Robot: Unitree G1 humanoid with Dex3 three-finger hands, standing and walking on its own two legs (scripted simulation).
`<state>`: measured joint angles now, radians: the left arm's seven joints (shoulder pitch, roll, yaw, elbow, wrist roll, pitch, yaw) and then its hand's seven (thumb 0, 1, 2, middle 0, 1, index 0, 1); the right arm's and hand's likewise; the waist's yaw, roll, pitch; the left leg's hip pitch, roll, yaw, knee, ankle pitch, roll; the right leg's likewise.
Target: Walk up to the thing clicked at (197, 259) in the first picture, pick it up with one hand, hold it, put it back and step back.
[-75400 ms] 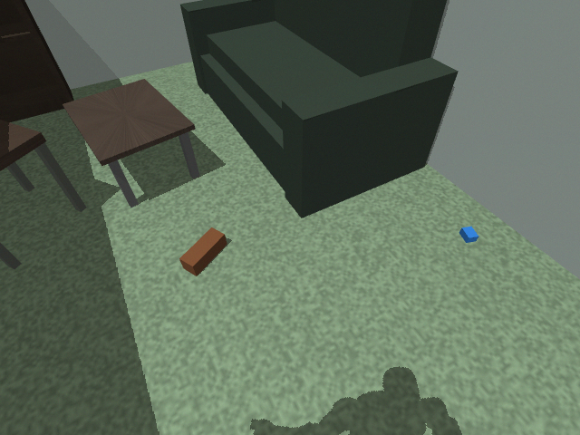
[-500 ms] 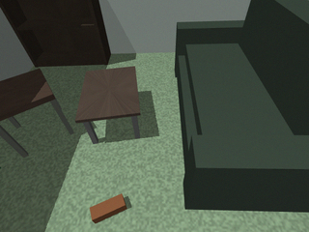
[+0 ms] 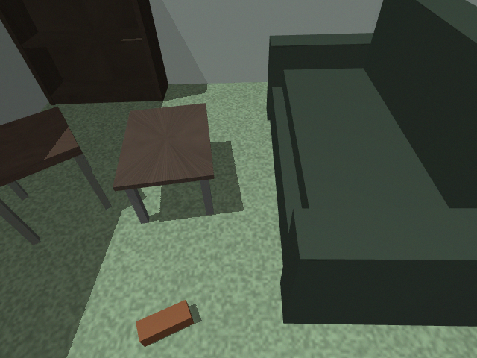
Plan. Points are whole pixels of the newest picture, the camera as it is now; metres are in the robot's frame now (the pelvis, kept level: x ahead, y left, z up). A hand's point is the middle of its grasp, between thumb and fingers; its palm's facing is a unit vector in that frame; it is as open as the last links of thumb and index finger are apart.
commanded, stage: stand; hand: left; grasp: from above
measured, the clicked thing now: (165, 322) +0.42 +0.35 -0.74
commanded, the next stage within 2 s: step back in 0.20 s
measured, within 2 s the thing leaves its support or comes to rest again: neither
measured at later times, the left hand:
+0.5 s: hand out of the picture +0.08 +0.31 -0.18, palm faces -0.02 -0.93 -0.38, open 7.4 cm
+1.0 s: hand out of the picture -0.02 +0.29 -0.17, palm faces -0.10 -0.91 -0.40, open 7.4 cm
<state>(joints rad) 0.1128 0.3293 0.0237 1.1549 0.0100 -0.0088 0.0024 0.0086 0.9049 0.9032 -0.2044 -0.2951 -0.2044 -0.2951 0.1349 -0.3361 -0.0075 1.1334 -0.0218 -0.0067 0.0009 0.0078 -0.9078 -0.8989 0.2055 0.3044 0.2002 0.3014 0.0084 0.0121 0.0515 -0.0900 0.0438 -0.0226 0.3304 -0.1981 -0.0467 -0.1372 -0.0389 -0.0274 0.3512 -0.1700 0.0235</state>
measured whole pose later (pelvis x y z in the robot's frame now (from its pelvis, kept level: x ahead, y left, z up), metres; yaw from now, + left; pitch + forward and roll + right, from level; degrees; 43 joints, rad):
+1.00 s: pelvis -0.14 +0.04 -0.03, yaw -5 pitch -3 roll -1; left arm 0.15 0.35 0.07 0.88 0.03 0.03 0.01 0.01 0.91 0.90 -0.20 -0.30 -0.20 -0.30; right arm 0.11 -0.36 -0.05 0.89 -0.01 0.05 -0.02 0.01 -0.91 -0.90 0.21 0.30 0.20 0.30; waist -0.01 0.04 0.19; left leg -0.39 -0.01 0.00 0.80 -0.41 0.02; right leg -0.26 0.06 0.03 0.66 -0.35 -0.04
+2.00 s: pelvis -0.44 +0.01 -0.03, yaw -1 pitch -1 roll +1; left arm 0.14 0.37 0.07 0.77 0.03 0.04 0.03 0.01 0.90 0.90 -0.21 -0.30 -0.21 -0.30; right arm 0.20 -0.40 -0.04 0.87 -0.02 0.05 -0.03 0.01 -0.91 -0.90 0.21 0.30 0.20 0.30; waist 0.01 0.02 0.17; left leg -0.31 -0.06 -0.07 0.80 -0.48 -0.02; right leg -0.39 -0.03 -0.01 0.66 -0.26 -0.01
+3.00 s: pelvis -0.64 -0.02 -0.02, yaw +1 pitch -3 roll -1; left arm 0.23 0.39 0.07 0.99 0.02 -0.03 -0.01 0.01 0.90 0.90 -0.20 -0.30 -0.20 -0.30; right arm 0.25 -0.37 -0.05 0.96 -0.04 0.01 0.03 0.01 -0.90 -0.90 0.21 0.30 0.20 0.30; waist 0.00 0.02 0.07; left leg -0.20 0.04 -0.05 0.63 -0.38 -0.01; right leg -0.27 0.01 -0.05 0.59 -0.26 -0.02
